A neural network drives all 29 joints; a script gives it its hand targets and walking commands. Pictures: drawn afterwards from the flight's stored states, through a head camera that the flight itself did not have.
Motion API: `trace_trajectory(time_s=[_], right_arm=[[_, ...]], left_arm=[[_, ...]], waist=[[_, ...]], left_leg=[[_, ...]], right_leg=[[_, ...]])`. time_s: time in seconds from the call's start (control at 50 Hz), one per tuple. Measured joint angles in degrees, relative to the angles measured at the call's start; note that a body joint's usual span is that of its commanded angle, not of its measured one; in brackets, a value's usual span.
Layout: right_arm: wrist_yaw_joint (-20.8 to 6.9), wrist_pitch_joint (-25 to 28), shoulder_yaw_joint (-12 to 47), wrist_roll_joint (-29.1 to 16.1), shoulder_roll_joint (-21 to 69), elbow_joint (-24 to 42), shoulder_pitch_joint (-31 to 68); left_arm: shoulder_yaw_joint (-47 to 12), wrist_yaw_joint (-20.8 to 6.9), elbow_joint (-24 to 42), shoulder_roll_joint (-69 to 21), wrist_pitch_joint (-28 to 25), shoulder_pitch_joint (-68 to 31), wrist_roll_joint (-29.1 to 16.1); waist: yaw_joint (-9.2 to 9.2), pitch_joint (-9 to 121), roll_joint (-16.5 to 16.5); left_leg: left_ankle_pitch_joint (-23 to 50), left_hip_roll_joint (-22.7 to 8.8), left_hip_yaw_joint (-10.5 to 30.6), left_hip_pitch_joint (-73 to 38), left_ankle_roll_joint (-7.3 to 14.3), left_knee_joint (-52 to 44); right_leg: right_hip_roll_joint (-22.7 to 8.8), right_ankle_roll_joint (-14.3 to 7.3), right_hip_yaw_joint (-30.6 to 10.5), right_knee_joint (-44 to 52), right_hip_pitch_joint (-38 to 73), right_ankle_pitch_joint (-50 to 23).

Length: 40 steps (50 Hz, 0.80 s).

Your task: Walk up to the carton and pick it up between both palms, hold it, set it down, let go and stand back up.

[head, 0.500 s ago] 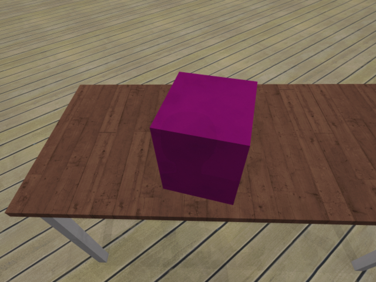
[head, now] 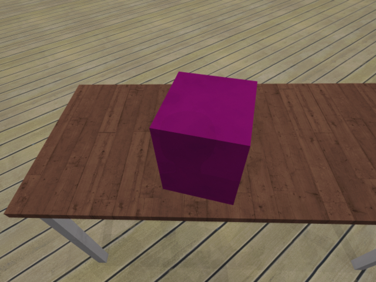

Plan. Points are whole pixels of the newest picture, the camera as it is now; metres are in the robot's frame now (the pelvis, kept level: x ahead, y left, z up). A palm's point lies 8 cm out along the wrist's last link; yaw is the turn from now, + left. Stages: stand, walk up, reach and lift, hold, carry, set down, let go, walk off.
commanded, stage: walk up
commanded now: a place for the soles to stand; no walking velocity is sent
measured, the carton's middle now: (206, 139) +0.47 -0.03 +0.02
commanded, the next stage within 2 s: reach and lift in 0.60 s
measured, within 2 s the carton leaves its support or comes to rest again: neither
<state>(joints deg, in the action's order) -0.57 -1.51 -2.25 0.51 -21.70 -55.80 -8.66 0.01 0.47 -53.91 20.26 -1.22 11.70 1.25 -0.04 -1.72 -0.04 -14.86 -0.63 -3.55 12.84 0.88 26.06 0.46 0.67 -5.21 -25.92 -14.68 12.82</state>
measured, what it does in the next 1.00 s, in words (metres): stands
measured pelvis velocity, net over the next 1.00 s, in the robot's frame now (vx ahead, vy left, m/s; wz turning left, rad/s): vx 0.00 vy -0.01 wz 0.01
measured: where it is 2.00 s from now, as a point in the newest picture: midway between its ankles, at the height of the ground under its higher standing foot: outside the picture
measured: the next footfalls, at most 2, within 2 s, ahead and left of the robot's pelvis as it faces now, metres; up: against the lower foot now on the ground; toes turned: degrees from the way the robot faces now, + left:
none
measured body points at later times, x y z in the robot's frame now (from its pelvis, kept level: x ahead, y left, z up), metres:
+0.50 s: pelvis +0.00 +0.00 +0.00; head +0.03 +0.00 +0.45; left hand +0.08 +0.30 -0.13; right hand +0.09 -0.32 -0.12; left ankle -0.01 +0.11 -0.74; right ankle +0.01 -0.14 -0.74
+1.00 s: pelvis +0.00 -0.01 -0.01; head +0.04 -0.01 +0.44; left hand +0.18 +0.26 -0.10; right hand +0.15 -0.29 -0.11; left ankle -0.01 +0.11 -0.74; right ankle +0.01 -0.14 -0.74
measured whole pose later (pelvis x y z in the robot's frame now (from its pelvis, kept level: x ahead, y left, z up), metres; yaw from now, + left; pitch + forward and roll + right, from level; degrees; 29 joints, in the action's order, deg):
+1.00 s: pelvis +0.00 -0.01 -0.01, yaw +0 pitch -1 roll +0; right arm -1.3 6.6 -4.8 1.7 -17.8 -45.8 -6.2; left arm 0.0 -1.7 -29.0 18.6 23.4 4.8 3.0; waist -1.3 -6.7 -0.3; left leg -18.8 -0.8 -3.2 13.6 0.1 33.2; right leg -0.4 0.8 -3.1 -34.2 -15.9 17.4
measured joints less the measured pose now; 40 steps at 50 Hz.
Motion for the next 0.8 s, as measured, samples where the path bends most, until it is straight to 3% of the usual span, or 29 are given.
trace_trajectory(time_s=[0.62,0.72,0.8], right_arm=[[-0.01,-0.08,-0.03,0.00,-0.05,0.10,0.06],[-2.78,6.22,-6.96,4.87,1.90,-2.58,4.47],[-3.23,6.65,-7.40,4.80,2.99,1.23,4.73]], left_arm=[[0.00,0.05,0.00,0.05,0.00,0.00,0.00],[0.00,1.14,8.32,-0.04,17.75,-4.80,-0.21],[-0.04,0.43,17.31,-0.86,24.83,-6.18,-0.23]], waist=[[0.00,-0.04,0.02],[0.09,-4.50,-0.25],[-0.66,-5.03,-0.26]], left_leg=[[-0.15,-0.08,-0.11,0.00,0.00,0.18],[-4.38,-0.13,-0.11,1.24,-0.57,8.54],[-6.11,-0.18,0.21,1.28,-0.70,11.12]], right_leg=[[0.09,0.01,-0.11,-0.33,-0.14,0.17],[-0.86,0.01,1.59,-9.50,-1.82,4.68],[-0.85,0.14,1.89,-12.43,-1.90,6.90]])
